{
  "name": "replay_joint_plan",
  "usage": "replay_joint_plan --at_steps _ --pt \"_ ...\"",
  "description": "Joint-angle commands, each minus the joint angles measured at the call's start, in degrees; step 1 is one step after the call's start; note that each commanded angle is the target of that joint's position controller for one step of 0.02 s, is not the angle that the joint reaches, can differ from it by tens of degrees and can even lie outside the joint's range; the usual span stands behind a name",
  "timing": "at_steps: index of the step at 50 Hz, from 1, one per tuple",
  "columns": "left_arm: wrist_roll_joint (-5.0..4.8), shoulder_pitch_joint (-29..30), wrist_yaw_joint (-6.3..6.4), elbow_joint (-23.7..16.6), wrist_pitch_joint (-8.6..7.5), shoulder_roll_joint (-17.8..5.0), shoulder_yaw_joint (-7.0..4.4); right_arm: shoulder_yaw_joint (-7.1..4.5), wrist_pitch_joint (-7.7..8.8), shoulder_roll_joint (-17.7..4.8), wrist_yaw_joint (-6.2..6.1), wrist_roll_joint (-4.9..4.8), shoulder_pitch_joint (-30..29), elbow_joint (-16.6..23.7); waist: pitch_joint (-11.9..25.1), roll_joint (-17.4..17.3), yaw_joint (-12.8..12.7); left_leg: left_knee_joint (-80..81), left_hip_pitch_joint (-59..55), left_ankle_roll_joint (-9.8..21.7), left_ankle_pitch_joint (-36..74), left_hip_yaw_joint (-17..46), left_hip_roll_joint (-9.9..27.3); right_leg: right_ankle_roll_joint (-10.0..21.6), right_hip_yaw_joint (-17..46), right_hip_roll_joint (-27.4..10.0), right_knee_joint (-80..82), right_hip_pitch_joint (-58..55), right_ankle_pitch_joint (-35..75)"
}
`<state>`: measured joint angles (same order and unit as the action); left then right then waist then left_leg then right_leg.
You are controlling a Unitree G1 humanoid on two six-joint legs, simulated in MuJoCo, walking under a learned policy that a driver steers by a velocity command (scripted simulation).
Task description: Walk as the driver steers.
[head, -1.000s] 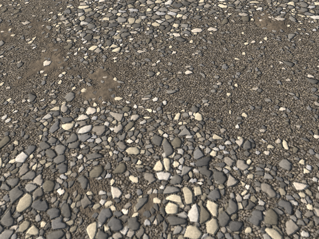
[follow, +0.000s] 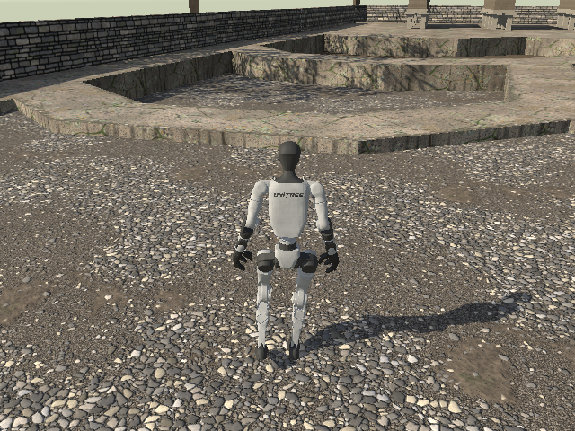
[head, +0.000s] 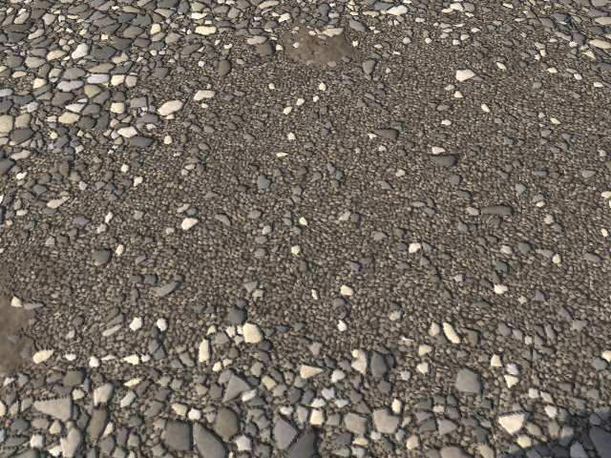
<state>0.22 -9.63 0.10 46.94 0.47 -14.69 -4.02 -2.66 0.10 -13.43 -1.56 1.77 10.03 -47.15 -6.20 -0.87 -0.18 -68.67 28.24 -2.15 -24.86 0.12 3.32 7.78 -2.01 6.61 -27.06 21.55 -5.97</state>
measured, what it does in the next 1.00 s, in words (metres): steps on the spot, turning right: left foot, then right foot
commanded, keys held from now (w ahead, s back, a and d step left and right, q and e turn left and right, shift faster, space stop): e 0.36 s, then no key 0.64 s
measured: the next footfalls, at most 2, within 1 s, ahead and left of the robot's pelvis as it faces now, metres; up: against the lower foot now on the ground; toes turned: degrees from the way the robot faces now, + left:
left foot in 0.40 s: +0.10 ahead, +0.14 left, +0.00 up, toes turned -19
right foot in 0.78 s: +0.00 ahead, -0.05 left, +0.00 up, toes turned -14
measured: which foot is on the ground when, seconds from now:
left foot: up 0.00-0.38, down 0.40-1.00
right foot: down 0.00-0.40, up 0.42-0.76, down 0.78-1.00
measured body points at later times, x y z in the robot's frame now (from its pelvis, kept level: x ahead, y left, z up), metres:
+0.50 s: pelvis +0.04 +0.06 +0.01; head +0.07 +0.08 +0.46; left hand +0.21 +0.30 -0.12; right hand +0.07 -0.24 -0.08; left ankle +0.06 +0.16 -0.73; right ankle +0.03 -0.04 -0.68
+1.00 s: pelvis +0.02 +0.05 +0.02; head +0.02 +0.04 +0.47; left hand +0.20 +0.26 -0.11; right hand -0.01 -0.22 -0.13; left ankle +0.06 +0.16 -0.73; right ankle -0.04 -0.04 -0.73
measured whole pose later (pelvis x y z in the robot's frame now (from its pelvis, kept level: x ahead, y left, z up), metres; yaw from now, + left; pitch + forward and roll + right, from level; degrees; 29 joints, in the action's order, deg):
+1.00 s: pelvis +0.02 +0.05 +0.02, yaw -19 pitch -2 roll +0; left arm 0.3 -9.3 1.9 55.8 0.5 -13.2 -0.1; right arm -1.3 -1.0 -14.2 -0.9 0.7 13.8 -54.6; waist -2.0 -1.1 1.6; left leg -20.8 8.0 0.2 -10.7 0.0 -0.5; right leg 1.9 3.6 2.8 -21.1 5.0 -13.8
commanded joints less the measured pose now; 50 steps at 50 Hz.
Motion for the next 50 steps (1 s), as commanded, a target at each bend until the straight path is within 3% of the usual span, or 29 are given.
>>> replay_joint_plan --at_steps 1,8,14,16,18,19,20,21,22,23,24,26,31,34,36,38,39,40,41,42,44,50 --pt "0.49 -2.3 -0.03 -3.1 -0.8 -8.1 -1.99 -1.22 -1.65 -4.5 -0.11 0.13 8.2 1.2 12.0 2.1 1.7 3.4 -1.0 -0.5 2.5 1.5 0.0 7.7 17.1 -15.5 9.3 -7.7 22.9" --pt "0.74 -4.5 0.08 -3.8 0.84 -9.5 -2.76 -1.52 -2.75 -5.9 -0.53 -0.23 -0.3 4.6 9.8 6.3 -1.6 14.2 3.2 -1.2 4.8 3.6 -1.2 5.4 25.2 -13.8 13.1 -8.3 -8.8" --pt "1.29 -4.9 -0.26 -4.1 1.44 -10.0 -3.22 -1.09 -1.67 -6.0 -1.01 -1.32 -1.4 6.0 9.3 7.6 -2.2 23.7 -2.1 0.6 1.6 4.0 -4.6 4.8 30.4 -13.5 11.0 -9.4 -5.5" --pt "1.23 -4.0 -0.52 -4.3 1.68 -10.0 -3.29 -0.96 -1.16 -6.2 -1.2 -1.83 0.5 6.0 9.6 8.2 -1.4 29.1 -6.4 1.7 0.4 3.9 -6.1 4.1 32.3 -13.1 10.1 -9.1 -1.3" --pt "0.62 -2.2 -0.66 -4.5 2.02 -9.8 -3.29 -0.85 -0.56 -6.2 -1.54 -2.1 4.8 5.3 9.6 8.0 1.0 40.3 -14.3 3.1 3.8 3.3 -7.2 1.7 32.7 -11.4 8.8 -6.4 -1.0" --pt "-0.02 -1.4 -0.41 -4.7 2.05 -9.1 -3.01 -1.05 -0.16 -7.0 -1.87 -1.71 7.7 4.6 9.5 6.6 2.6 49.3 -20.1 4.0 8.3 3.9 -5.4 -1.1 30.7 -9.1 6.9 -3.2 -5.7" --pt "-0.47 -3.8 -0.08 -5.0 1.91 -5.6 -2.09 -1.89 0.0 -11.4 -2.33 -0.74 6.0 5.3 9.3 -2.9 0.2 56.7 -23.4 6.7 4.1 14.8 5.5 -4.7 24.1 -3.4 -1.9 2.0 -18.0" --pt "-0.47 -4.3 0.4 -5.5 1.55 -5.6 -2.19 -2.52 -0.2 -15.7 -2.1 -0.09 0.5 7.9 6.8 -12.0 -0.7 60.0 -21.3 12.6 7.5 30.1 18.0 -6.9 10.5 6.3 -14.4 10.8 -24.2" --pt "1.86 -3.5 0.48 -4.8 1.38 -9.5 -3.06 -2.29 -0.35 -13.6 -1.64 0.4 0.9 7.4 6.0 -6.9 -0.6 56.6 -15.3 16.2 18.8 27.6 18.8 -7.6 11.1 2.1 -25.6 7.7 -25.0" --pt "1.66 -5.0 0.16 -3.8 1.43 -9.3 -3.21 -1.19 -0.2 -9.9 -1.22 -0.32 -1.4 7.7 6.0 -3.9 -2.7 54.7 -13.9 15.5 24.8 22.0 15.1 -7.6 11.9 1.7 -30.0 5.4 -22.3" --pt "1.49 -6.6 -0.1 -2.7 1.78 -8.6 -3.05 -0.79 -0.07 -8.3 -0.82 -0.64 -3.4 7.9 5.5 -3.5 -3.8 53.4 -13.9 13.7 28.5 16.2 11.2 -8.1 11.5 1.6 -33.4 4.7 -19.2" --pt "1.36 -7.7 -0.68 -1.8 2.47 -7.9 -2.62 -0.54 0.08 -7.9 -0.7 -0.66 -3.1 8.1 6.7 -7.5 -3.1 51.3 -18.0 12.7 36.2 11.2 7.8 -9.2 10.4 1.9 -37.0 6.2 -17.9" --pt "0.33 -1.9 -0.39 -2.1 3.17 -5.2 -0.65 -0.6 0.44 -8.6 -0.47 -0.74 3.7 4.9 8.0 -7.8 1.1 48.1 -27.0 13.5 43.7 10.0 8.1 -11.3 8.8 -0.5 -22.6 4.4 -19.4" --pt "-0.37 -0.8 0.15 -1.4 3.33 -4.7 0.32 -0.92 0.01 -10.0 0.09 -0.4 4.3 3.6 8.4 -10.2 2.1 47.0 -25.4 13.3 44.3 9.8 7.7 -10.2 4.1 -1.9 -10.8 -4.0 -21.3" --pt "-0.74 -2.0 0.66 -0.2 3.03 -4.8 0.63 -1.14 -0.48 -10.5 0.38 -0.5 4.7 2.3 8.1 -10.4 1.4 45.5 -25.0 12.8 46.7 10.4 7.5 -9.0 2.6 -2.3 -1.4 -8.0 -16.3" --pt "-0.07 -4.1 1.27 1.5 1.97 -5.1 0.98 -1.06 -0.58 -10.0 0.39 -0.95 4.5 1.4 8.4 -7.2 -0.4 43.9 -20.4 9.0 42.6 10.2 6.8 -7.3 5.1 -5.0 13.1 -17.8 -0.4" --pt "0.96 -4.0 1.74 1.6 1.14 -7.7 0.76 -0.59 -0.06 -8.4 0.6 -1.16 5.2 1.7 10.7 -2.7 0.6 42.9 -15.6 6.3 34.4 9.1 5.5 -6.1 11.3 -10.9 12.8 -24.6 4.1" --pt "0.93 -0.3 1.81 1.7 0.81 -10.6 0.49 0.22 0.25 -5.5 0.81 -1.81 6.2 2.2 9.1 6.6 3.8 45.3 -13.6 4.5 19.4 4.4 0.1 -2.8 16.7 -16.8 9.0 -21.5 16.2" --pt "0.35 1.0 1.37 2.0 0.45 -7.0 1.48 0.43 -0.19 -5.7 0.35 -1.37 5.3 0.3 8.7 5.7 2.2 48.1 -19.2 3.8 13.1 3.6 -0.2 -1.3 15.6 -17.6 8.0 -16.8 14.8" --pt "0.32 2.0 1.22 2.4 0.11 -5.8 1.96 0.14 -0.44 -6.6 0.19 -1.04 4.0 -0.5 6.8 5.9 1.9 48.9 -19.7 3.7 15.3 4.2 -0.5 -2.5 14.5 -15.1 8.4 -15.5 9.1" --pt "0.38 0.4 1.75 4.3 -0.15 -6.2 2.15 -0.35 -0.56 -8.0 0.48 -0.96 2.7 -1.7 5.1 6.7 0.7 48.6 -20.9 3.7 20.6 4.4 0.1 -4.1 13.1 -12.5 9.6 -14.1 5.3" --pt "0.11 -0.8 2.06 8.5 -0.52 -5.6 2.7 0.38 -0.64 -6.1 0.45 -1.0 4.6 -6.9 3.3 3.0 1.1 50.2 -21.3 3.1 19.9 4.6 0.8 -4.1 12.6 -11.6 11.2 -12.6 0.2"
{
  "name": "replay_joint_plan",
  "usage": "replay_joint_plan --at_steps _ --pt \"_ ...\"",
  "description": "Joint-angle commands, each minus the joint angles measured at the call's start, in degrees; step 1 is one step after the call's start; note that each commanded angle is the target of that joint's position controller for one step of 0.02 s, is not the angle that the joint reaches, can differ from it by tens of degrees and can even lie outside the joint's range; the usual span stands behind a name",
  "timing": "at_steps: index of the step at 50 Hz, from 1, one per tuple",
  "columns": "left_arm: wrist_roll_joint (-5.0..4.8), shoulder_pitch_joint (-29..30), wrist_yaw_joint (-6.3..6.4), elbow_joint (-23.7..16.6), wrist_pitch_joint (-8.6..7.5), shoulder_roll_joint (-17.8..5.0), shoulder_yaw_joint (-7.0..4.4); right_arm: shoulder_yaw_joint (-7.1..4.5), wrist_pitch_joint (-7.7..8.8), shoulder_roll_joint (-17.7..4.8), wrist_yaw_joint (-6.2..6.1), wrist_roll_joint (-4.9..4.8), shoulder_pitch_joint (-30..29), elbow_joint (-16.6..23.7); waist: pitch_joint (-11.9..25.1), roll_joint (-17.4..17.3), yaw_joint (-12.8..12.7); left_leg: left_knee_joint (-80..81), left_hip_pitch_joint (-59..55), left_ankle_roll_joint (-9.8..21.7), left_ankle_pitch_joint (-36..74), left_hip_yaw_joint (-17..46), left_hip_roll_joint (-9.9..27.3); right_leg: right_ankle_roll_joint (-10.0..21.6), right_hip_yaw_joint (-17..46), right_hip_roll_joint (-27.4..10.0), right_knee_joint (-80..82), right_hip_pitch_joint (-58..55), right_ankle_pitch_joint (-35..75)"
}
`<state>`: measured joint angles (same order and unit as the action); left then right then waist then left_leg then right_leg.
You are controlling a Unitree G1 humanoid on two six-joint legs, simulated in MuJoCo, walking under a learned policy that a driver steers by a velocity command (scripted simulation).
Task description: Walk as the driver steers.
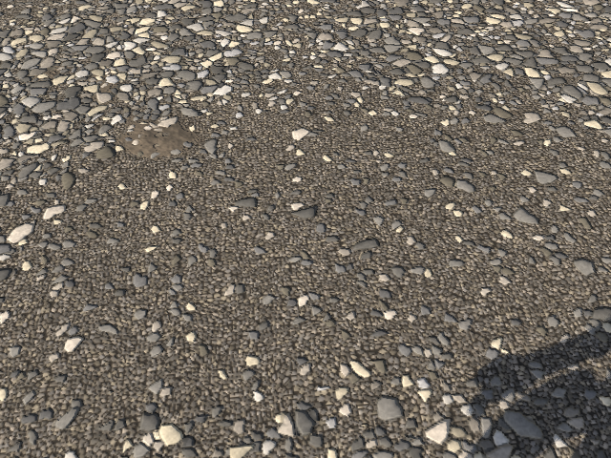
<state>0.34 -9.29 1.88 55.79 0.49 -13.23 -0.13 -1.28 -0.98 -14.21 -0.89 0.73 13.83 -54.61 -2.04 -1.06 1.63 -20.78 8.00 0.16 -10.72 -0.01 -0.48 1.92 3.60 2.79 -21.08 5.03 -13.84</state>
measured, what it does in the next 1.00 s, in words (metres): walks ahead, turning left: left foot, then right foot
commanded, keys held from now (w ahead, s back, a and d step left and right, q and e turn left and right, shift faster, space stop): no key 0.06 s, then w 0.36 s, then q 0.58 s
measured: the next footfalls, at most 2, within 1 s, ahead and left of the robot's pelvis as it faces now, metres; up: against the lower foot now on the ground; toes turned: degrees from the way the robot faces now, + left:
left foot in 0.36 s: +0.10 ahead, +0.12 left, +0.00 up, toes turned +2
right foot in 0.80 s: +0.35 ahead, -0.01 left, +0.00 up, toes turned +11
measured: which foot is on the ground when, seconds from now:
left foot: down 0.00-0.12, up 0.14-0.34, down 0.36-0.80, up 0.82-1.00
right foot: down 0.00-0.36, up 0.38-0.78, down 0.80-1.00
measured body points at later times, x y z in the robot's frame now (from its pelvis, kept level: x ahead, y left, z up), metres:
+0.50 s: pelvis +0.09 +0.05 +0.00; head +0.10 +0.07 +0.45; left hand +0.13 +0.31 -0.16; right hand +0.08 -0.21 -0.13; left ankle +0.06 +0.12 -0.75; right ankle +0.05 -0.08 -0.68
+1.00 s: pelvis +0.22 +0.04 -0.01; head +0.26 +0.03 +0.44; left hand +0.26 +0.32 -0.13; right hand +0.36 -0.21 -0.16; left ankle +0.15 +0.13 -0.66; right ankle +0.31 -0.02 -0.75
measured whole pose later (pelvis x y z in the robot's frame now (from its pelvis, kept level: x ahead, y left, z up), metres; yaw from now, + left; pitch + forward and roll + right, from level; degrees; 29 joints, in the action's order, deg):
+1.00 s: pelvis +0.22 +0.04 -0.01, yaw +17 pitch +0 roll +0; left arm 1.1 -7.7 3.4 49.6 -0.6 -13.4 -1.5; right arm -4.6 -3.1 -15.8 -0.2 1.6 12.4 -51.7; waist -5.2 -2.3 1.1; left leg -65.9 26.3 -0.1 -26.7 0.9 -1.9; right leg 4.7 -7.2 0.7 -25.7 18.0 -7.5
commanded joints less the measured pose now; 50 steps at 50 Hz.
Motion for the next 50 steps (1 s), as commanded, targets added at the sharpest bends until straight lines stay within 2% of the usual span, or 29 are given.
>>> replay_joint_plan --at_steps 1,3,5,6,8,11,14,16,17,18,19,20,21,22,24,26,28,30,33,36,39,40,41,42,43,44,45,47,50 --pt "-0.01 -1.2 0.3 0.2 -0.59 -7.1 -1.13 -0.93 0.39 -5.2 -0.24 0.07 0.8 -0.2 -1.1 2.9 -0.7 2.4 -1.2 0.7 5.5 4.7 4.6 1.8 7.1 -7.8 5.6 4.3 7.3" --pt "-0.02 -1.3 0.34 1.3 -0.71 -7.0 -1.0 -0.79 0.38 -4.9 -0.29 0.06 0.9 -1.5 -1.3 2.3 -0.6 2.4 -1.4 0.7 5.4 4.8 4.7 1.9 7.1 -7.6 6.0 4.9 6.3" --pt "-0.05 -3.0 0.33 2.4 -0.39 -8.7 -1.62 -0.87 0.32 -5.0 -0.19 0.35 1.0 -2.3 -0.4 3.9 -1.3 -1.4 0.1 1.1 -5.5 2.0 2.0 3.5 8.6 -7.0 7.8 5.0 -10.5" --pt "0.05 -4.2 0.25 2.8 0.03 -10.2 -2.3 -1.03 0.23 -5.2 0.0 0.67 0.3 -2.0 -1.6 6.2 -1.9 -5.6 3.9 1.5 -12.5 -0.1 -0.1 5.3 11.3 -8.0 9.2 5.5 -21.6" --pt "0.43 -7.0 -0.08 3.3 0.49 -11.9 -3.31 -0.88 0.23 -4.3 0.6 1.53 -2.4 -0.6 -6.8 9.5 -3.7 -14.3 13.6 2.2 -16.0 -2.9 -1.3 9.8 19.8 -14.2 14.3 6.3 -34.4" --pt "1.08 -8.1 -0.4 3.6 -0.67 -10.1 -3.52 -1.11 1.61 -4.7 1.24 1.29 -4.0 1.0 -7.7 8.1 -3.6 -24.0 21.5 3.1 -15.9 -0.2 2.5 13.2 23.6 -18.6 16.5 2.8 -26.8" --pt "0.59 -6.9 -0.65 3.5 -2.14 -9.8 -3.82 -1.39 3.27 -4.7 1.97 0.69 -3.3 1.6 -5.4 7.5 -2.0 -17.3 16.2 3.6 -12.9 -1.4 2.5 11.5 16.5 -15.5 13.9 2.6 -16.7" --pt "0.09 -4.4 -0.9 3.0 -2.38 -9.9 -4.01 -1.4 3.64 -3.2 1.84 0.33 2.7 -0.3 -4.1 6.6 1.6 -7.2 1.8 4.0 -5.7 -4.8 0.3 9.5 11.0 -12.4 9.8 10.7 -14.5" --pt "0.21 -4.0 -1.0 2.7 -2.45 -9.3 -3.91 -1.79 3.72 -3.4 1.49 0.31 8.2 -2.6 -3.2 4.1 3.6 -3.7 -7.7 3.8 -4.7 -5.6 -1.8 8.5 9.0 -10.2 4.9 16.7 -14.7" --pt "0.7 -3.5 -1.18 1.8 -2.9 -6.9 -3.19 -2.5 4.13 -5.8 0.84 0.75 13.9 -4.3 -1.8 -2.3 5.6 1.1 -16.3 4.3 -10.5 2.0 3.0 6.8 4.8 -6.5 -5.3 23.8 -13.7" --pt "0.3 -2.5 -1.71 -0.6 -3.49 -1.6 -1.63 -3.72 4.5 -11.9 0.44 1.02 20.8 -5.0 2.0 -17.1 7.4 13.2 -21.4 8.2 -30.9 27.2 18.4 3.9 -4.3 1.0 -24.9 32.1 -15.8" --pt "1.67 -1.4 -1.94 -1.0 -3.43 -6.4 -2.8 -3.73 3.99 -11.8 0.68 0.69 20.3 -6.2 -2.5 -12.1 5.1 16.5 -14.4 11.7 -37.8 37.3 23.1 4.4 -2.1 0.6 -35.0 36.2 -17.6" --pt "1.94 -1.1 -2.51 -0.9 -3.54 -7.1 -3.04 -2.96 4.07 -9.1 0.91 0.63 13.9 -4.1 -7.0 -5.2 1.5 16.0 -9.2 11.8 -36.1 33.3 21.6 5.1 0.1 -3.1 -39.4 37.2 -11.8" --pt "1.64 -2.5 -3.1 0.2 -3.85 -5.8 -2.71 -2.26 4.63 -6.8 1.18 0.39 9.4 -2.6 -8.1 -2.1 -0.7 15.4 -5.9 10.9 -24.9 27.4 18.3 4.5 -0.4 -5.1 -39.2 34.9 -6.2" --pt "2.02 -4.2 -3.25 1.4 -4.05 -4.6 -2.46 -1.34 5.68 -4.7 1.0 0.04 7.9 -2.2 -5.8 -2.1 -2.4 13.1 -6.4 9.6 4.7 16.9 13.7 2.1 -2.9 -6.3 -37.1 30.8 -1.3" --pt "2.06 -4.7 -2.91 1.5 -3.49 -4.0 -2.38 -0.78 6.2 -3.8 0.81 0.13 11.0 -3.8 -2.2 -3.0 -2.8 7.6 -8.1 10.0 34.9 10.5 11.6 -0.2 -5.1 -4.8 -36.6 28.2 -0.7" --pt "1.21 -1.7 -2.31 0.0 -2.82 -3.3 -2.12 -0.68 5.83 -4.3 0.35 0.05 12.7 -4.4 -0.9 -4.1 -2.4 4.2 -8.6 10.3 48.3 7.9 10.3 -1.8 -6.2 -3.3 -34.2 28.6 0.3" --pt "0.57 2.7 -1.75 -2.1 -2.23 -3.4 -1.91 -0.78 4.96 -4.9 -0.12 0.08 13.3 -4.1 -0.6 -5.1 -1.4 2.3 -8.5 10.3 51.2 8.0 9.5 -2.5 -6.7 -2.1 -30.3 29.4 1.7" --pt "-0.02 7.2 -1.11 -4.5 -1.71 -3.3 -1.51 -0.93 3.83 -4.7 -0.54 0.24 13.9 -3.7 0.0 -6.2 0.0 -0.4 -7.7 9.6 50.6 8.9 8.6 -2.2 -6.9 -0.7 -23.4 27.4 4.6" --pt "-0.22 7.1 -0.53 -5.5 -1.66 -4.2 -1.51 -1.48 3.0 -4.8 -0.86 0.52 13.0 -2.8 0.7 -6.4 0.1 -3.9 -7.1 8.8 49.0 11.7 8.7 -1.0 -5.6 -0.1 -18.8 23.6 5.6" --pt "-0.15 -1.4 0.21 -3.9 -2.64 -6.4 -2.49 -2.41 2.58 -6.0 -0.8 0.04 7.3 -0.7 2.1 -5.2 -4.2 -11.8 -3.0 6.0 43.5 13.9 6.6 1.0 -4.1 0.4 -7.4 10.2 9.3" --pt "0.6 -6.7 0.66 -3.1 -3.53 -8.3 -3.2 -2.44 2.87 -5.5 -0.36 -0.76 5.8 0.4 5.1 -1.6 -6.7 -20.7 2.2 4.1 35.2 12.9 3.7 2.4 -0.7 -4.1 -2.5 -0.5 21.1" --pt "1.35 -11.2 1.25 -4.1 -3.88 -12.9 -4.05 -1.93 3.12 -2.8 -0.46 -1.58 7.5 3.1 13.4 8.8 -6.2 -36.1 10.6 2.5 3.9 7.9 -2.0 5.7 13.1 -20.3 -4.6 -13.5 45.8" --pt "-0.32 -8.4 0.76 -5.4 -2.53 -14.4 -4.45 -2.44 1.53 -1.8 -1.09 -1.91 17.0 1.8 20.5 15.7 -1.7 -48.3 15.2 2.5 -30.4 3.6 -8.1 14.7 24.9 -30.5 -3.9 -14.5 54.9" --pt "-0.99 -4.0 0.6 -7.3 -1.74 -10.0 -3.79 -3.19 0.05 -4.9 -1.39 0.16 16.4 0.0 15.8 7.6 -0.2 -53.0 17.2 2.4 -27.2 4.2 -3.9 15.7 24.5 -28.6 -0.5 -6.7 35.0" --pt "-0.9 0.8 0.88 -8.7 -1.48 -5.8 -2.68 -3.43 -0.65 -4.8 -0.72 1.25 10.7 0.6 6.9 3.3 -0.5 -52.5 18.6 1.7 -22.2 3.7 -2.0 14.1 17.3 -24.0 2.9 2.1 21.3" --pt "-0.08 3.5 1.22 -9.4 -1.07 -4.5 -2.17 -3.64 -1.17 -4.1 -0.14 1.3 7.9 1.8 3.4 3.8 0.4 -50.2 18.4 0.9 -19.1 3.4 -0.6 12.0 12.3 -20.4 5.7 7.1 12.9" --pt "0.92 2.2 1.95 -8.9 -1.09 -5.3 -2.34 -3.77 -2.23 -3.7 0.77 1.4 6.8 2.8 1.2 7.7 0.4 -49.1 16.9 -0.4 -15.4 1.7 -0.2 11.4 4.7 -16.7 7.2 11.8 13.5" --pt "1.15 -0.5 1.78 -8.6 -1.87 -6.3 -2.65 -3.82 -3.03 -3.4 1.03 0.78 6.2 4.0 4.0 6.0 0.5 -45.1 17.4 -1.1 -14.6 1.0 -0.3 12.5 1.3 -17.6 6.6 9.2 16.3"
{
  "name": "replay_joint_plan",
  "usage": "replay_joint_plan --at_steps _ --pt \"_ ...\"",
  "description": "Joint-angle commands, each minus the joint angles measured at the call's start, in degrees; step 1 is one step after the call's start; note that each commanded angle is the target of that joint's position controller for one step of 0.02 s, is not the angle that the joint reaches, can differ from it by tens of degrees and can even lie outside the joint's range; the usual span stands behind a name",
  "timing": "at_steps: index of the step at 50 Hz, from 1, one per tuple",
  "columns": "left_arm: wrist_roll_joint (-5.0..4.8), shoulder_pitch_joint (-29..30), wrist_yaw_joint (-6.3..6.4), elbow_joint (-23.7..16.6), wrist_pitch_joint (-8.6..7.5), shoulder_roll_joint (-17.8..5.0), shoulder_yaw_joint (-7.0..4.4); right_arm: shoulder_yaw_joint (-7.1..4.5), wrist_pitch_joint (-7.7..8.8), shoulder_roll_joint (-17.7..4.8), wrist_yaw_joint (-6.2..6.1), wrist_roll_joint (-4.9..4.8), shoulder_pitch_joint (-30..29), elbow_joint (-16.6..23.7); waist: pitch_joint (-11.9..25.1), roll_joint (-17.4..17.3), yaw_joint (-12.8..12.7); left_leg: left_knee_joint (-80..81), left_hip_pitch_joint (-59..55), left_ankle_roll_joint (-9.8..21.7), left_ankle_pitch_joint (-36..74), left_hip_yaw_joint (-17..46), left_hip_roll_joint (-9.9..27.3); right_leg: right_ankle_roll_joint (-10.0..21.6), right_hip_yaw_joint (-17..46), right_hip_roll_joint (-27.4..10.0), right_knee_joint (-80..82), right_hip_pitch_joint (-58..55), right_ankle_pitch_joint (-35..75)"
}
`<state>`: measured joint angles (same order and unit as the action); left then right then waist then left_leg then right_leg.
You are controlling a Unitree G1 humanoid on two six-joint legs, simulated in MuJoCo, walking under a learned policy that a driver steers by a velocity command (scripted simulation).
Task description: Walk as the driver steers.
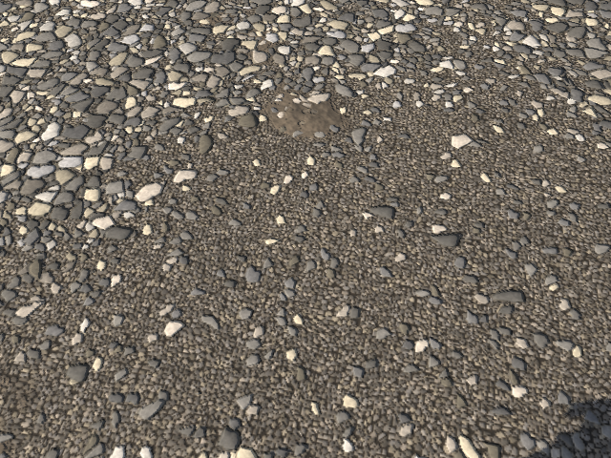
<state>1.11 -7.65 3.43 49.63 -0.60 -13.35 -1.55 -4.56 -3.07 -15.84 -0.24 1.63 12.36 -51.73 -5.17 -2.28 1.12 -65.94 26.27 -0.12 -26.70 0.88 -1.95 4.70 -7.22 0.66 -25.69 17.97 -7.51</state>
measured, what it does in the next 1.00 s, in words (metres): steps on the spot, turning left: left foot, then right foot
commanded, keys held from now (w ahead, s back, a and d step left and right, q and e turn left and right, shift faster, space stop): q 0.42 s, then no key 0.56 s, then w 0.02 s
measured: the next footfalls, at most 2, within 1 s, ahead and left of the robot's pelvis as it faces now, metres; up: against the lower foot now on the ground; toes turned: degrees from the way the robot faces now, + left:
left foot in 0.28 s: +0.03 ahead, +0.12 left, +0.00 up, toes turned +14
right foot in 0.74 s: +0.09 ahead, -0.07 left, +0.00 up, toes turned +20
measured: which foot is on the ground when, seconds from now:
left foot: up 0.00-0.26, down 0.28-1.00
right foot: down 0.00-0.28, up 0.30-0.72, down 0.74-1.00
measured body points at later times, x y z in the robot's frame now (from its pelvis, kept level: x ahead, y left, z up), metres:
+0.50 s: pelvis +0.01 +0.04 +0.01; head +0.03 +0.07 +0.46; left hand +0.03 +0.33 -0.13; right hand +0.19 -0.20 -0.09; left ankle -0.01 +0.11 -0.74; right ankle +0.05 -0.10 -0.66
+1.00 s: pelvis +0.03 +0.01 +0.01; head +0.05 +0.00 +0.46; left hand +0.06 +0.28 -0.11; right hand +0.19 -0.21 -0.13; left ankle -0.01 +0.11 -0.74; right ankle +0.06 -0.08 -0.74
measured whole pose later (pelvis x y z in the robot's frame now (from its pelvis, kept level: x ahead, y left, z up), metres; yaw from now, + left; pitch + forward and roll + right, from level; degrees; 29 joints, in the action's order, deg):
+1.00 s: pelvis +0.03 +0.01 +0.01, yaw +20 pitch -2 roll +0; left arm 0.6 -10.3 1.4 48.3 0.2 -12.8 -0.3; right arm -1.2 -1.4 -14.3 -0.9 0.8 11.9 -53.4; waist -2.3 -0.8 0.5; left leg -21.9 7.8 0.4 -12.4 5.1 -2.8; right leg 2.4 -1.3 1.6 -23.1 8.2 -13.5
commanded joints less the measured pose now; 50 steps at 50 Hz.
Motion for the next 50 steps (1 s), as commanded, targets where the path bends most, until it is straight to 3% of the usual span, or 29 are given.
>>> replay_joint_plan --at_steps 1,7,10,12,13,14,15,16,18,20,21,24,30,33,35,36,37,38,39,40,42,44,46,49,50 --pt "0.47 -2.3 0.13 -2.6 -0.85 -6.6 -1.36 -0.47 -1.23 -1.8 0.5 -0.07 6.3 1.8 7.4 7.4 0.8 2.2 -0.3 -0.9 1.8 -0.1 1.7 9.9 11.8 -16.1 11.5 -4.5 7.8" --pt "0.97 -2.1 -1.19 -4.1 -0.03 -9.7 -2.55 0.3 -2.03 -2.4 2.62 -0.61 -1.0 7.0 7.6 8.9 -1.1 16.9 -5.2 0.1 2.9 -3.3 3.1 8.6 7.5 -17.8 12.1 -3.9 -2.9" --pt "0.96 -3.1 -1.8 -4.3 0.56 -11.2 -3.25 0.24 -1.6 -3.0 2.95 -0.88 -1.8 8.7 8.0 9.1 -1.7 23.2 -8.1 1.3 1.8 -5.0 2.5 7.6 6.5 -19.2 9.8 -5.3 -3.0" --pt "0.47 -2.9 -2.03 -4.4 1.11 -12.1 -3.7 0.22 -0.94 -2.9 2.99 -0.92 0.6 8.9 8.3 8.2 -0.1 32.8 -13.9 2.8 5.8 -6.0 1.6 4.7 3.9 -19.0 5.5 -3.7 -1.0" --pt "0.56 -4.6 -2.25 -3.9 1.48 -11.9 -3.94 0.02 -0.34 -3.8 2.67 -0.9 2.6 8.4 8.0 5.6 0.5 39.9 -18.4 3.8 10.1 -4.0 1.4 1.3 1.5 -18.0 1.2 -0.9 -1.8" --pt "0.63 -6.9 -2.85 -3.8 1.92 -9.3 -3.65 -0.73 0.43 -7.3 1.89 -0.3 3.6 8.6 6.3 -5.2 0.3 51.6 -20.6 5.7 8.7 9.1 9.3 -3.3 -3.7 -13.1 -10.5 4.8 -10.2" --pt "0.0 -4.0 -2.43 -8.4 2.25 -5.4 -2.57 -2.71 0.62 -16.1 1.4 -0.3 2.9 10.3 2.3 -18.0 0.2 54.4 -19.3 13.5 21.1 31.4 24.1 -7.5 -4.0 -1.4 -20.2 19.3 -28.1" --pt "0.81 1.2 -1.86 -8.7 2.93 -7.7 -2.83 -3.05 0.58 -14.3 0.61 0.42 5.5 9.3 1.8 -8.0 3.0 52.3 -16.5 17.0 25.7 26.9 23.2 -7.2 5.1 -2.6 -30.7 18.2 -26.3" --pt "-0.69 -2.1 -2.38 -7.5 2.83 -7.2 -2.92 -1.61 0.59 -9.6 -0.18 -0.36 -1.4 10.4 2.6 -3.9 -2.0 50.7 -15.3 13.5 25.4 17.2 15.1 -6.3 8.5 -3.1 -32.5 16.3 -16.4" --pt "0.9 -4.5 -2.68 -6.3 2.41 -8.6 -3.47 -1.03 1.01 -7.5 -0.21 -1.01 -3.8 11.8 6.0 -5.0 -2.6 48.4 -19.0 12.7 34.4 14.0 11.8 -6.0 7.8 -2.0 -35.3 15.7 -12.7" --pt "0.94 -4.6 -2.81 -6.5 2.48 -8.5 -3.54 -0.91 1.22 -7.1 0.04 -1.29 -2.6 11.8 7.6 -3.6 -2.3 47.6 -20.3 13.0 38.0 14.1 11.8 -6.2 7.8 -1.6 -36.4 15.4 -12.7" --pt "0.08 -4.0 -2.79 -7.1 3.01 -7.0 -3.02 -0.85 1.83 -7.2 0.05 -1.19 0.5 11.1 8.3 -2.9 -1.1 46.7 -24.1 13.6 41.9 14.2 12.3 -7.0 7.8 -2.0 -32.7 15.7 -13.0" --pt "-0.35 -2.0 -2.26 -8.1 3.42 -6.2 -2.19 -0.42 1.83 -7.7 -0.34 -0.21 2.3 9.8 7.3 -4.8 1.0 45.3 -22.4 13.8 41.7 15.8 12.9 -5.8 7.3 -1.2 -20.2 7.7 -16.0" --pt "-0.93 -3.4 -1.76 -7.7 3.18 -6.1 -1.96 -0.06 1.74 -7.7 -0.26 -0.01 0.5 9.4 7.1 -5.0 0.3 43.9 -19.1 12.9 43.4 16.7 12.6 -4.6 6.6 -0.2 -13.2 0.7 -16.4" --pt "-0.91 -6.3 -1.45 -6.6 2.64 -4.9 -1.6 0.43 1.63 -7.1 -0.52 -0.67 -1.8 9.1 7.0 -3.6 -2.1 42.0 -16.4 10.4 40.1 16.5 11.0 -3.7 5.9 0.3 -0.5 -6.8 -8.8" --pt "-0.34 -7.4 -1.22 -6.2 1.89 -4.8 -1.36 0.9 1.77 -6.0 -0.71 -1.05 -2.1 8.9 7.2 -1.7 -2.9 41.3 -12.7 7.5 33.6 16.3 9.6 -3.3 8.5 -1.9 7.7 -13.2 0.1" --pt "0.88 -7.7 -0.8 -6.5 0.92 -7.9 -1.57 1.88 2.15 -2.8 -0.65 -1.04 -0.1 9.2 9.0 5.8 -1.3 36.9 -9.3 4.5 23.5 13.2 5.7 -1.9 18.6 -11.7 11.4 -18.2 4.3" --pt "0.29 -3.3 -1.19 -7.6 0.7 -11.6 -1.84 2.01 1.92 -1.9 -0.68 -1.52 2.6 8.4 7.0 11.5 1.7 37.4 -8.6 2.8 7.9 7.2 -1.6 3.4 24.9 -18.6 10.1 -13.3 17.0" --pt "-0.2 -2.0 -1.7 -7.2 0.67 -9.4 -1.46 1.75 1.34 -3.9 -0.79 -0.71 2.5 7.0 7.3 12.6 0.9 36.2 -14.4 2.3 3.4 5.0 -0.2 6.5 23.8 -19.1 8.7 -8.6 16.6" --pt "-0.15 -0.3 -2.09 -7.3 0.45 -7.1 -0.65 1.74 1.18 -4.0 -0.58 -0.72 1.8 6.2 6.0 11.3 1.3 38.8 -16.2 2.4 7.6 5.4 0.1 5.1 20.6 -15.6 8.5 -7.4 14.0" --pt "-0.09 -1.2 -1.92 -6.5 0.42 -7.3 -0.55 1.79 1.44 -4.4 -0.12 -0.55 -1.0 5.6 5.4 11.6 0.2 43.3 -18.4 2.1 18.2 6.5 1.1 0.8 16.5 -10.1 7.7 -7.9 9.0" --pt "-0.58 -3.2 -1.85 -5.6 0.31 -7.8 -0.72 1.83 1.87 -5.0 -0.03 -0.61 0.0 3.9 5.8 8.5 -0.7 43.8 -18.4 1.5 22.0 7.5 2.8 -0.4 15.1 -8.2 8.0 -9.1 5.7" --pt "-0.69 -3.3 -1.74 -4.7 0.37 -7.2 -0.63 2.11 2.1 -4.1 -0.42 -0.84 0.6 1.9 4.5 5.0 -0.7 45.1 -17.0 1.2 21.7 7.7 3.1 -0.5 14.6 -7.8 7.7 -10.5 4.3" --pt "-0.54 -3.7 -1.8 -3.2 0.26 -6.9 -0.53 2.31 2.28 -3.8 -1.01 -0.86 0.5 -0.4 4.4 3.1 -1.1 46.7 -17.0 1.3 23.1 8.4 3.8 -0.5 13.8 -7.2 7.1 -11.7 5.5" --pt "-0.39 -4.4 -1.92 -2.4 0.21 -6.6 -0.43 2.52 2.29 -3.3 -1.07 -0.84 1.1 -1.4 5.8 3.2 -1.3 47.0 -17.8 1.5 19.4 7.9 3.4 -0.5 13.9 -6.9 8.2 -12.3 -1.0"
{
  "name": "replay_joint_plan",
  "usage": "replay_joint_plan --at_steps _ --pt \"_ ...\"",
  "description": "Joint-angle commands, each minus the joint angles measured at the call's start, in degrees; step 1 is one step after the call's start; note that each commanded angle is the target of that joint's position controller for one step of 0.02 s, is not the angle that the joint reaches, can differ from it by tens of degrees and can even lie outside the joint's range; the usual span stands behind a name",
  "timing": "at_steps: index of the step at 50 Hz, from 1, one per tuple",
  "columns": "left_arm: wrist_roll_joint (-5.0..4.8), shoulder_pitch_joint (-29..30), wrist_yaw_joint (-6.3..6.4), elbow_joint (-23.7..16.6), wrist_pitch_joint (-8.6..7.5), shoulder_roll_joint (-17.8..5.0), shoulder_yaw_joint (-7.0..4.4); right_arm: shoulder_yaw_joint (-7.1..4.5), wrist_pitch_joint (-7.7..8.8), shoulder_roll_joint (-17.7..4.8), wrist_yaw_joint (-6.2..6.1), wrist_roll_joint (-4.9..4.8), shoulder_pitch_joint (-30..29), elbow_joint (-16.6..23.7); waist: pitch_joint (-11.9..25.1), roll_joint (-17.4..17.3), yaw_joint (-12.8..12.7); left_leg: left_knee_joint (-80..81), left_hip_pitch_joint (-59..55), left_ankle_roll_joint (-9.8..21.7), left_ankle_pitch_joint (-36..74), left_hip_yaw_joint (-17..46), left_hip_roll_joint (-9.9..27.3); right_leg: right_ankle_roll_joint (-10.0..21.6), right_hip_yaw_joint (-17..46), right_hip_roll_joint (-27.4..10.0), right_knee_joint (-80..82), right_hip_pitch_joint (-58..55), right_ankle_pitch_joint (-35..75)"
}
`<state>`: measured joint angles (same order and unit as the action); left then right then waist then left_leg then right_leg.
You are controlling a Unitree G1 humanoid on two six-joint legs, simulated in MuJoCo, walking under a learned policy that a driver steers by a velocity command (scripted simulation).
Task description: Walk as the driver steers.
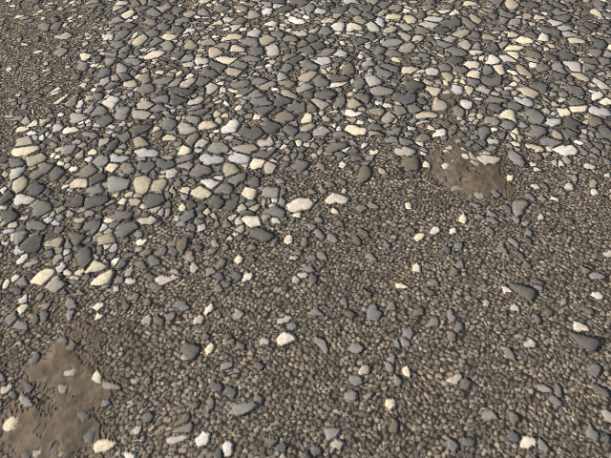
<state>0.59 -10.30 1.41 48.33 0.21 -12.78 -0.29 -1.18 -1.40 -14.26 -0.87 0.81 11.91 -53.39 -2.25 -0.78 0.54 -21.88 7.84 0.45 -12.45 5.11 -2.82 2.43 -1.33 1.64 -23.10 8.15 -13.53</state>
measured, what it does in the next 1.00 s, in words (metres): walks ahead: right foot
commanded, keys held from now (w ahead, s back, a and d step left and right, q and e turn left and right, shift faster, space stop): w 1.00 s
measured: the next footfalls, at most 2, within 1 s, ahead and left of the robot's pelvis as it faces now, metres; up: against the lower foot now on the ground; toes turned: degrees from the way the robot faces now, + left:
right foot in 0.70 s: +0.42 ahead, -0.07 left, +0.00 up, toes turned -4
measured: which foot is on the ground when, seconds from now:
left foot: down 0.00-0.72, up 0.74-1.00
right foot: down 0.00-0.26, up 0.28-0.68, down 0.70-1.00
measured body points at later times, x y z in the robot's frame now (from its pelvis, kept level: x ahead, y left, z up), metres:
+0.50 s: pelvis +0.13 +0.04 +0.00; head +0.15 +0.05 +0.45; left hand +0.26 +0.29 -0.13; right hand +0.06 -0.21 -0.14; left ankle +0.04 +0.11 -0.74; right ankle +0.20 -0.10 -0.68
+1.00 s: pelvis +0.41 -0.02 +0.00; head +0.43 -0.02 +0.45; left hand +0.38 +0.23 -0.14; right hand +0.52 -0.26 -0.14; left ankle +0.51 +0.14 -0.67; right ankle +0.38 -0.06 -0.74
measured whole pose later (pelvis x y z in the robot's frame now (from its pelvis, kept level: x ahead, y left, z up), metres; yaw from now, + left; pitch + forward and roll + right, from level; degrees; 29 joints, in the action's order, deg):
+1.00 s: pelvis +0.41 -0.02 +0.00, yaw +0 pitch -1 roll -1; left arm 0.6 -23.7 -0.4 59.3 -5.2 -11.6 -2.1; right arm -2.1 2.2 -13.3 1.9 2.2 8.7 -54.3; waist -2.4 -1.9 -1.3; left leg -55.3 35.7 2.4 -7.6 -0.1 6.3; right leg 6.4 -5.6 5.6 -14.3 3.3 -10.9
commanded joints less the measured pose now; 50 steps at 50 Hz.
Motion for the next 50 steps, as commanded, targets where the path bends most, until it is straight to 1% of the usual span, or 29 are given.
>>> replay_joint_plan --at_steps 1,2,4,5,7,10,12,13,14,15,16,17,18,20,23,27,30,32,34,35,36,37,38,39,40,42,44,46,50 --pt "0.24 -2.3 -0.04 -0.4 -0.39 -8.2 -2.16 -0.95 0.62 -5.0 -0.48 0.12 1.4 -0.3 2.0 2.4 -1.1 1.0 2.2 1.5 -0.5 2.3 2.8 2.4 8.6 -7.3 6.4 -2.3 -5.4" --pt "0.3 -3.0 -0.15 0.2 0.01 -9.7 -2.77 -1.17 0.57 -5.3 -0.36 0.49 1.2 -0.5 0.8 4.3 -1.6 -2.8 5.3 2.2 -8.1 0.2 0.8 3.8 11.0 -7.8 7.8 -1.7 -16.6" --pt "0.43 -5.9 -0.37 1.4 0.7 -11.6 -3.6 -1.17 0.75 -5.1 0.33 1.3 -0.9 0.6 -4.4 7.6 -2.6 -10.7 13.8 2.8 -14.5 -4.3 -0.5 8.5 19.8 -14.1 14.0 0.1 -32.9" --pt "0.41 -6.8 -0.48 2.0 0.62 -11.7 -3.89 -0.94 1.16 -4.4 0.69 1.63 -2.3 1.4 -6.7 7.8 -2.9 -13.8 15.8 2.9 -13.4 -5.6 1.1 10.6 23.6 -17.3 16.1 1.7 -34.6" --pt "0.82 -6.4 -0.81 2.3 -0.23 -10.9 -4.03 -0.98 2.2 -4.5 1.33 1.31 -2.7 2.0 -7.0 6.7 -2.1 -17.4 17.0 3.4 -13.1 -5.2 3.6 11.9 25.0 -19.2 17.6 2.3 -29.7" --pt "0.16 -2.6 -1.48 1.9 -1.42 -11.0 -4.45 -1.08 3.7 -4.1 1.91 0.6 1.8 0.4 -4.6 6.1 1.1 -8.7 6.6 4.7 -7.9 -7.9 2.7 9.5 16.4 -14.6 15.0 5.5 -19.7" --pt "-0.02 -0.7 -1.75 1.8 -1.73 -9.8 -4.38 -1.59 4.37 -4.4 1.49 0.71 10.4 -3.1 -2.9 3.4 4.7 -0.4 -9.9 5.3 -4.6 -8.1 0.5 7.0 9.9 -9.3 6.5 15.6 -19.3" --pt "0.37 1.4 -1.93 0.5 -2.15 -6.5 -3.38 -2.41 4.86 -7.6 0.86 1.24 16.2 -4.5 -1.9 -4.6 7.1 6.9 -16.7 6.8 -14.4 4.6 9.0 4.8 4.2 -5.0 -6.1 23.2 -17.3" --pt "0.27 3.5 -2.26 -2.0 -2.61 -3.2 -2.39 -3.64 5.12 -12.5 0.77 1.02 21.6 -5.3 -1.8 -15.8 8.6 17.0 -19.3 12.0 -30.9 28.9 22.3 2.8 -2.9 1.9 -22.2 33.6 -17.0" --pt "1.32 3.6 -2.15 -1.7 -2.61 -7.8 -3.48 -3.32 4.89 -11.1 0.74 1.3 19.2 -5.5 -5.7 -7.7 6.1 16.6 -14.5 14.3 -28.9 30.6 24.5 3.8 2.4 -0.4 -31.3 35.5 -16.7" --pt "0.99 1.5 -2.65 -0.5 -2.89 -7.5 -3.53 -2.79 5.13 -9.1 0.82 1.14 14.6 -3.9 -6.2 -3.5 3.0 15.6 -12.6 13.5 -25.0 25.5 22.0 4.3 4.6 -2.6 -34.4 35.2 -11.6" --pt "0.68 -0.4 -3.14 0.7 -3.25 -7.0 -3.34 -2.42 5.57 -7.7 0.85 0.92 11.9 -3.1 -5.5 -2.7 1.3 15.9 -11.9 11.9 -19.0 20.4 19.4 4.0 4.4 -4.0 -34.9 34.0 -7.4" --pt "0.97 -0.5 -3.51 1.1 -3.41 -6.9 -3.37 -2.06 6.01 -6.9 0.75 0.68 10.9 -2.8 -4.5 -2.4 0.4 16.5 -12.2 10.9 -12.7 16.4 17.7 3.4 3.6 -5.1 -34.7 33.1 -4.2" --pt "1.74 0.2 -3.97 1.5 -2.94 -6.3 -3.16 -1.43 6.76 -5.3 0.72 0.42 12.4 -3.8 -2.8 -2.9 0.5 15.8 -12.9 10.1 1.9 9.6 15.2 1.6 1.4 -5.4 -35.1 32.2 -0.4" --pt "1.75 4.9 -4.1 -0.3 -2.29 -5.0 -2.7 -1.01 7.02 -4.7 0.6 -0.1 16.7 -6.1 -3.2 -3.2 1.2 14.6 -13.2 10.5 17.5 4.0 14.1 -0.7 -1.2 -5.6 -33.6 34.6 2.2" --pt "1.16 13.7 -4.11 -4.0 -2.16 -3.4 -1.57 -0.63 6.76 -4.6 0.42 0.23 17.6 -7.1 -5.6 -4.5 2.6 14.9 -9.3 10.3 24.4 -0.3 12.3 -1.2 -4.5 -4.3 -21.5 31.0 6.6" --pt "0.78 15.6 -3.72 -5.3 -2.2 -3.8 -1.4 -0.78 6.84 -5.6 0.23 0.28 17.9 -8.0 -6.2 -5.5 2.3 14.6 -9.7 10.1 30.2 -1.3 13.8 1.0 -5.5 -2.9 -13.9 25.4 7.9" --pt "0.78 12.0 -3.07 -4.6 -2.49 -5.0 -1.96 -0.96 6.97 -6.4 0.07 0.13 16.0 -8.0 -4.3 -5.3 -0.2 10.0 -11.3 9.0 43.0 -2.7 14.6 3.4 -5.9 -1.0 -11.4 19.0 6.8" --pt "0.78 -1.5 -2.16 -0.3 -3.19 -7.2 -3.32 -1.41 6.55 -7.6 -0.13 0.24 14.1 -7.8 3.1 -4.8 -6.2 -5.8 -12.1 7.3 54.4 -4.5 13.8 5.5 -6.0 2.0 -8.3 5.2 5.3" --pt "1.34 -11.0 -1.5 3.0 -3.65 -8.8 -4.25 -1.4 6.35 -7.5 -0.07 0.13 13.5 -7.5 8.0 -3.3 -10.0 -18.2 -5.5 6.4 46.3 -5.8 11.6 6.8 -3.7 0.0 -6.0 -7.6 5.6" --pt "2.78 -18.8 -0.87 4.3 -3.93 -14.3 -5.68 -0.45 6.24 -3.3 0.39 -0.63 16.5 -5.8 15.2 5.4 -10.2 -37.9 8.7 5.1 21.2 -8.4 6.5 10.3 15.4 -15.4 -3.9 -22.0 -6.3" --pt "1.84 -18.0 -1.56 4.5 -3.35 -15.8 -6.05 -0.7 6.35 -1.4 0.9 -1.31 20.4 -5.9 20.3 14.3 -6.9 -54.9 22.1 4.2 -16.4 -4.0 -3.4 16.5 43.7 -25.4 7.4 -26.9 -10.5" --pt "0.21 -10.3 -1.92 3.6 -3.22 -13.8 -5.8 -1.66 6.23 -5.0 0.83 -0.12 16.0 -4.9 11.9 7.9 -4.3 -57.8 27.0 5.3 -12.2 0.2 1.1 15.6 39.5 -23.3 9.8 -19.2 -15.2" --pt "-0.13 -5.1 -2.06 2.6 -3.59 -9.1 -4.67 -1.76 6.49 -5.2 1.12 0.22 11.1 -3.6 4.4 3.3 -3.2 -55.4 27.6 5.6 -7.0 -0.9 3.9 14.5 30.4 -21.6 10.8 -10.3 -13.0" --pt "0.22 -3.4 -2.17 2.9 -4.19 -6.2 -3.88 -1.61 6.62 -3.7 1.31 0.18 9.2 -3.3 0.6 1.2 -1.6 -51.5 25.6 5.7 -4.4 -1.4 6.0 12.8 24.1 -18.8 12.7 -3.5 -6.8" --pt "0.46 -4.0 -1.88 4.7 -5.24 -3.5 -2.89 -1.4 5.28 -1.8 1.9 1.37 10.0 -3.4 -0.3 2.7 1.3 -46.4 20.1 4.8 -2.9 -1.5 7.9 10.4 16.0 -14.9 14.2 2.9 2.3" --pt "0.33 -7.3 -1.86 6.3 -6.25 -4.1 -2.9 -1.37 4.32 -0.9 2.4 1.47 9.5 -3.2 -0.1 3.0 1.8 -44.0 20.2 3.9 -2.1 -2.9 8.1 10.5 12.4 -13.9 15.0 3.4 9.2" --pt "0.11 -9.6 -1.77 7.3 -6.57 -5.3 -3.08 -1.35 3.72 -1.0 2.66 1.53 4.9 -1.5 -1.7 2.9 1.5 -40.2 24.5 2.8 1.3 -4.3 9.1 10.5 9.7 -13.1 16.7 2.6 10.4" --pt "-0.2 -14.1 -1.67 8.6 -6.36 -4.9 -2.59 -1.03 3.72 -1.0 2.98 1.16 -5.9 2.4 -3.7 2.7 -0.9 -28.2 29.9 0.9 9.6 -7.0 9.2 9.0 5.6 -10.9 17.3 -1.1 18.0"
